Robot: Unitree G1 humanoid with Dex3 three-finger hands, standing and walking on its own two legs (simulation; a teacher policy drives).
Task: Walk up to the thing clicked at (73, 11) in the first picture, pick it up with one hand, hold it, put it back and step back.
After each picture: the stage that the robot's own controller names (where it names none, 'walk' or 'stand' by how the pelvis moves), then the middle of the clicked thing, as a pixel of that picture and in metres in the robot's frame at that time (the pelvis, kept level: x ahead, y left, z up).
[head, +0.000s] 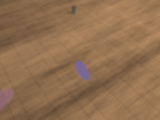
stand; (73, 10) +2.27 +0.14 -0.72
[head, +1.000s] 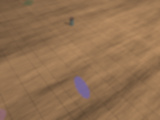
walk; (71, 21) +2.12 +0.10 -0.72
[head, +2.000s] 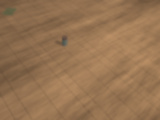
walk; (64, 40) +1.49 +0.15 -0.72
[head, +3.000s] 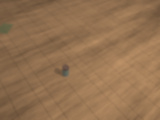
walk; (65, 70) +1.02 +0.14 -0.72
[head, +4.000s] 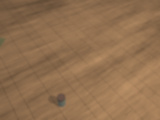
walk; (61, 100) +0.68 +0.16 -0.70
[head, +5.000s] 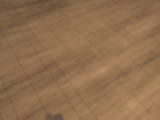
stand; out of the picture +0.47 +0.17 -0.70
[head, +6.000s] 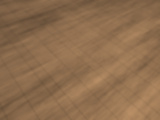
stand; out of the picture +0.43 +0.20 -0.72
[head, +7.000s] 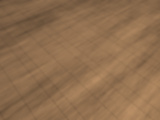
stand; out of the picture +0.40 +0.24 -0.71
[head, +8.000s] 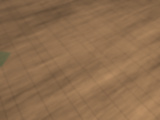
stand; out of the picture +0.44 +0.19 -0.72
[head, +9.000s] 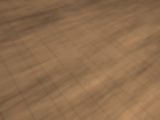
walk; out of the picture +0.44 +0.19 -0.72
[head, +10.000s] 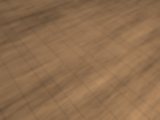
stand; out of the picture +0.37 +0.20 -0.70
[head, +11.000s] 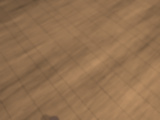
walk; out of the picture +0.38 +0.22 -0.71
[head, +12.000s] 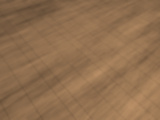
stand; out of the picture +0.42 +0.18 -0.71
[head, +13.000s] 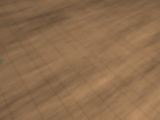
stand; out of the picture +0.42 +0.19 -0.72
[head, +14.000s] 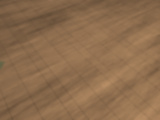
stand; out of the picture +0.38 +0.17 -0.73
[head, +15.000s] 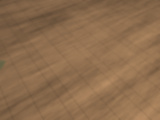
stand; out of the picture +0.38 +0.19 -0.73
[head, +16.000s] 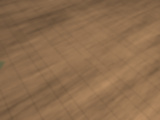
go down; out of the picture +0.38 +0.18 -0.73
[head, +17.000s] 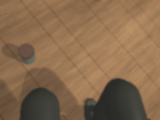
go down; (27, 54) +0.50 +0.17 -0.34
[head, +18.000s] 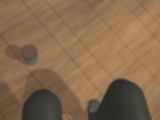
approach; (30, 55) +0.50 +0.17 -0.33
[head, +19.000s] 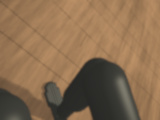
close in; out of the picture +0.50 +0.23 -0.25
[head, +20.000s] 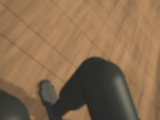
close; out of the picture +0.49 +0.24 -0.25
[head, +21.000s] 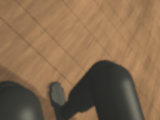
lift; out of the picture +0.46 +0.21 -0.26
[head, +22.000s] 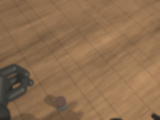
lift; (61, 103) +0.43 +0.13 -0.54
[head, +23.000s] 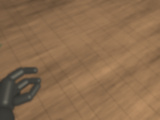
go down; out of the picture +0.39 +0.13 -0.67
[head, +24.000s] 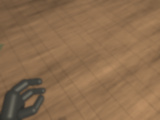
stand; out of the picture +0.39 +0.15 -0.66
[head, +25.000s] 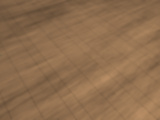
stand; out of the picture +0.37 +0.13 -0.66
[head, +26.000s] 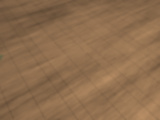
hold; out of the picture +0.38 +0.13 -0.66
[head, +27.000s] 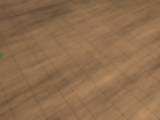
hold; out of the picture +0.37 +0.13 -0.66
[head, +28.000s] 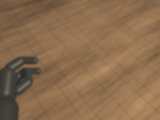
hold; out of the picture +0.39 +0.14 -0.66
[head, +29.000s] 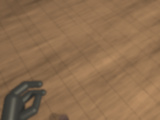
hold; out of the picture +0.40 +0.14 -0.64
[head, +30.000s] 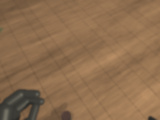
stand; (66, 117) +0.40 +0.13 -0.60
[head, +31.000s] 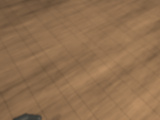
stand; out of the picture +0.39 +0.14 -0.65
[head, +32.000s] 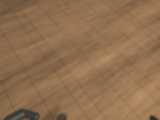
hold; out of the picture +0.40 +0.13 -0.61
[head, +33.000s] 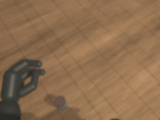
close; (60, 103) +0.42 +0.14 -0.55
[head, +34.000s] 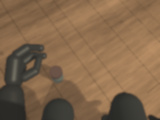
hold; (56, 74) +0.47 +0.13 -0.39
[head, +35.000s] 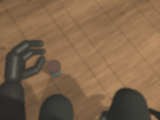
hold; (54, 69) +0.46 +0.12 -0.36
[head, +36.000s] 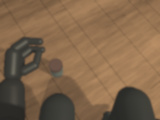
close; (56, 68) +0.48 +0.12 -0.34
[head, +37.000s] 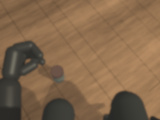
hold; (57, 74) +0.47 +0.12 -0.38
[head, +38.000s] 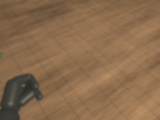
crouch; out of the picture +0.39 +0.14 -0.67
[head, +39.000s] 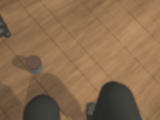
lower; (35, 65) +0.48 +0.14 -0.36
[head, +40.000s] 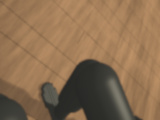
lower; out of the picture +0.48 +0.20 -0.26
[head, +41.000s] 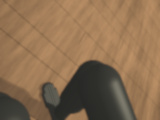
lower; out of the picture +0.48 +0.21 -0.26
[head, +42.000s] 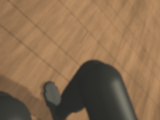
lower; out of the picture +0.48 +0.21 -0.26
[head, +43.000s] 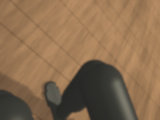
loosen; out of the picture +0.48 +0.20 -0.27
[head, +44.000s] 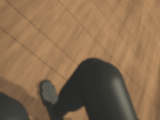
withdraw; out of the picture +0.47 +0.21 -0.26
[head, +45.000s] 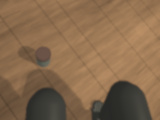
walk; (43, 57) +0.48 +0.15 -0.32
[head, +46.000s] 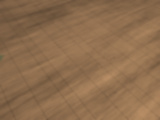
stand; out of the picture +0.39 +0.12 -0.66
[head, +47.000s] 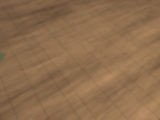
stand; out of the picture +0.39 +0.14 -0.67
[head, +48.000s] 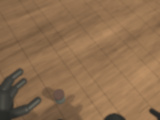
withdraw; (59, 96) +0.44 +0.13 -0.51
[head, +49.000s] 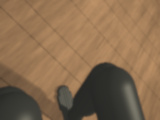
withdraw; out of the picture +0.49 +0.18 -0.25
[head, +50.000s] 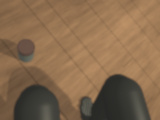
stand; (26, 51) +0.49 +0.17 -0.29
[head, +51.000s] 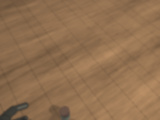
hold; (64, 113) +0.43 +0.11 -0.59
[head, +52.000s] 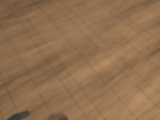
rise; out of the picture +0.41 +0.13 -0.65
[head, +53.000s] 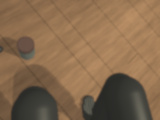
lower; (26, 49) +0.50 +0.14 -0.29
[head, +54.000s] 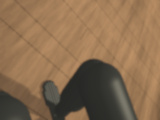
lower; out of the picture +0.50 +0.19 -0.26
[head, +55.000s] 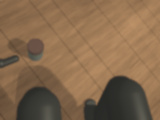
lower; (35, 50) +0.50 +0.13 -0.29
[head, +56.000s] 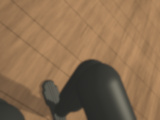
stand; out of the picture +0.50 +0.18 -0.27
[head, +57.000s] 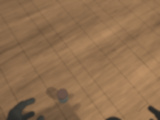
hold; (62, 96) +0.45 +0.10 -0.54
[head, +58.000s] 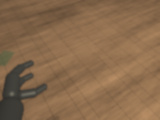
rise; out of the picture +0.41 +0.11 -0.70
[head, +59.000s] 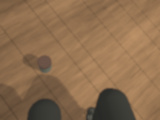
withdraw; (44, 64) +0.48 +0.11 -0.41
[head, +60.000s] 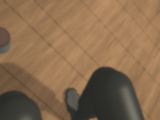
loosen; (0, 41) +0.51 +0.15 -0.28
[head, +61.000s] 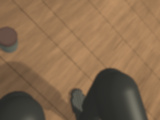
loosen; (8, 40) +0.50 +0.15 -0.27
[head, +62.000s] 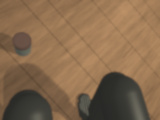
stand; (22, 45) +0.50 +0.14 -0.28
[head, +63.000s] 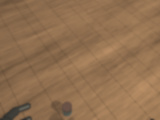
hold; (67, 109) +0.45 +0.09 -0.58
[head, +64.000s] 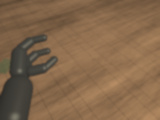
rise; out of the picture +0.41 +0.10 -0.69
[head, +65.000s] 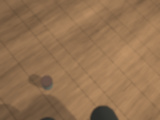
withdraw; (47, 83) +0.46 +0.11 -0.53
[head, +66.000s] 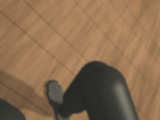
hold; out of the picture +0.52 +0.16 -0.27
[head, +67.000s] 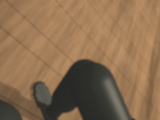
stand; out of the picture +0.55 +0.11 -0.30
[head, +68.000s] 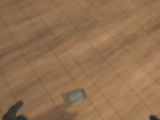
stand; (76, 96) +0.48 +0.00 -0.58
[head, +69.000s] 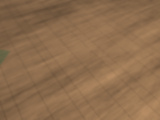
stand; out of the picture +0.43 -0.01 -0.69
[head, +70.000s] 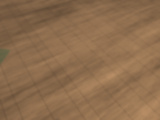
stand; out of the picture +0.43 -0.01 -0.68
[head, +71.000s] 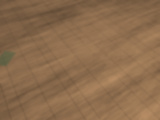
stand; out of the picture +0.42 +0.00 -0.73
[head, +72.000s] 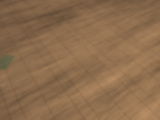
stand; out of the picture +0.41 +0.01 -0.75
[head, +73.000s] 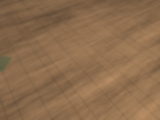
stand; out of the picture +0.40 +0.01 -0.75
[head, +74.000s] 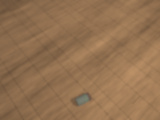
walk; (83, 99) +0.54 +0.03 -0.72
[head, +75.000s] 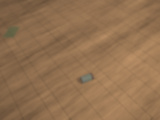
walk; (87, 78) +0.86 +0.06 -0.73
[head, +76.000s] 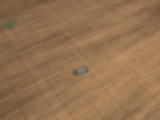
stand; (81, 70) +1.02 -0.01 -0.74
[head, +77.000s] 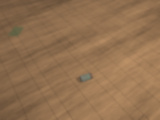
stand; (86, 77) +0.97 +0.01 -0.75
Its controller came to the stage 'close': yes
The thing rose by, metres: 0.01
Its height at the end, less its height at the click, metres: -0.02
